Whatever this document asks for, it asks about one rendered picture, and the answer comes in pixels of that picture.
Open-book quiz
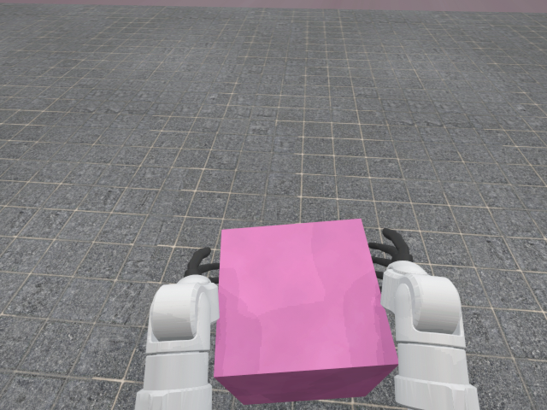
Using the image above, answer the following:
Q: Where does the right robot forearm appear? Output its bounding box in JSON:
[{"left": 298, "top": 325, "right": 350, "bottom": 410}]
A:
[{"left": 380, "top": 261, "right": 479, "bottom": 410}]

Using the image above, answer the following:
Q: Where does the carton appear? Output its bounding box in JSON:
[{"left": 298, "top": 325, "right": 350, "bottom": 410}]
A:
[{"left": 214, "top": 219, "right": 398, "bottom": 405}]

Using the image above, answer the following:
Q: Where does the robot left hand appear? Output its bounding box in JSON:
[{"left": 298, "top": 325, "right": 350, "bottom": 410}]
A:
[{"left": 184, "top": 247, "right": 220, "bottom": 284}]

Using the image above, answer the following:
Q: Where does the left robot forearm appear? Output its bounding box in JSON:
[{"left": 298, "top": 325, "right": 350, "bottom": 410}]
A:
[{"left": 135, "top": 275, "right": 220, "bottom": 410}]

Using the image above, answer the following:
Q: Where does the robot right hand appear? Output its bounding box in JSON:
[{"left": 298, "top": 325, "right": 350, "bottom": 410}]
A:
[{"left": 368, "top": 228, "right": 413, "bottom": 293}]

